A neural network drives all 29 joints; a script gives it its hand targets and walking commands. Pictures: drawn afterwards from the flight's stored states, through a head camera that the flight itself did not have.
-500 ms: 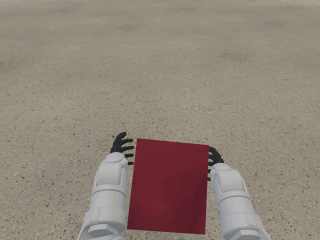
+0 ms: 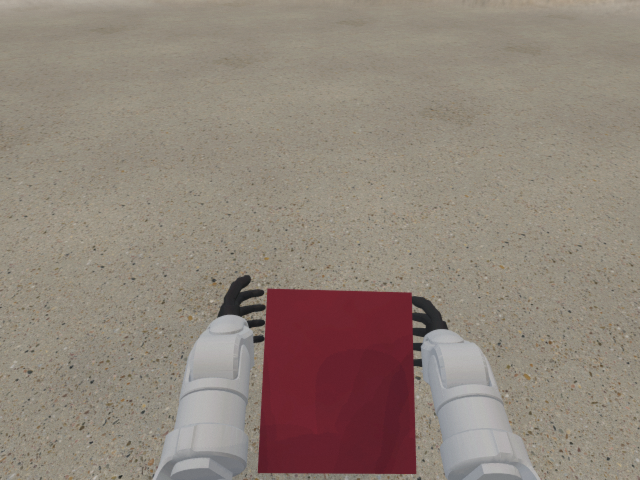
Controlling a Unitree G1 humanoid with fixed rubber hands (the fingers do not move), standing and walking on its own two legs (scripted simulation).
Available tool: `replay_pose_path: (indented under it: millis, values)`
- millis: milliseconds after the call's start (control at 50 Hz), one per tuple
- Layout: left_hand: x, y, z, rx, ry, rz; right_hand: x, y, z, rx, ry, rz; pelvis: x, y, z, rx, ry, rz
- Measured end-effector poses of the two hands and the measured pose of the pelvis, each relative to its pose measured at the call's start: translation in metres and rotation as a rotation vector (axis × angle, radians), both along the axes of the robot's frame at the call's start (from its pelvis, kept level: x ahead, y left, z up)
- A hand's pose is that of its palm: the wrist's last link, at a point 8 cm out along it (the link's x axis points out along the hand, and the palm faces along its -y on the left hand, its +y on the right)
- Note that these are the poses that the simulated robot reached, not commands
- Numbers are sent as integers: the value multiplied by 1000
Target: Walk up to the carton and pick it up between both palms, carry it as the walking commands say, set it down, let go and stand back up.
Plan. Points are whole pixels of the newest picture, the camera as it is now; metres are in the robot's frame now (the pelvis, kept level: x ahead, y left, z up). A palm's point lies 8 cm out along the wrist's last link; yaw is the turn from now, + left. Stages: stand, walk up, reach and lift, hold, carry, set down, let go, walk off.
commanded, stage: reach and lift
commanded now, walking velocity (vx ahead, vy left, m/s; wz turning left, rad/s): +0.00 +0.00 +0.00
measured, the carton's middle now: (330, 364) +0.35 +0.00 -0.07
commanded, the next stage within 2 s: hold in 0.34 s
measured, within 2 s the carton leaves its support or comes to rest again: neither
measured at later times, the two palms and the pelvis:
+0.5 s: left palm (229, 335) +0.30 +0.13 +0.06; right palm (437, 360) +0.29 -0.13 +0.04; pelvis +0.00 -0.01 +0.00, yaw +1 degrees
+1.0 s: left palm (222, 340) +0.30 +0.14 +0.06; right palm (432, 362) +0.29 -0.13 +0.04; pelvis -0.01 +0.00 +0.00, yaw +1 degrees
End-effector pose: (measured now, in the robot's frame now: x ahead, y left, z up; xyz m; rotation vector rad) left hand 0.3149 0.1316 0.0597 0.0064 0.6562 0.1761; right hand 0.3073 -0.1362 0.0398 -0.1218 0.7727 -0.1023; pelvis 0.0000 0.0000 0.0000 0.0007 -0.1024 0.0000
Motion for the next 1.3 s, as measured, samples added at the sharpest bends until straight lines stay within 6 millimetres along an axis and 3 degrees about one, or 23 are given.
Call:
replay_pose_path:
  millis: [380,660,840,980,1140,1300]
  values:
    - [-7,2,1,-3,-18,-10,-16,4,-6,-2,-1,-7,4,-6,1,-3,-28,7]
    - [-11,0,6,-28,-52,0,-18,2,5,-28,-25,-7,-6,-6,-1,-5,-30,7]
    - [-15,5,7,-20,-35,-18,-29,7,-3,13,-7,-20,-5,0,0,-5,-46,-2]
    - [-18,8,1,-19,-27,6,-23,11,-3,-23,5,7,-12,1,-2,-6,-47,8]
    - [-8,7,9,27,-75,37,-19,14,7,-3,-41,-26,-12,2,-7,7,53,-39]
    - [5,-12,23,-17,-109,-28,-28,1,6,18,-67,-146,-12,9,-15,5,122,-28]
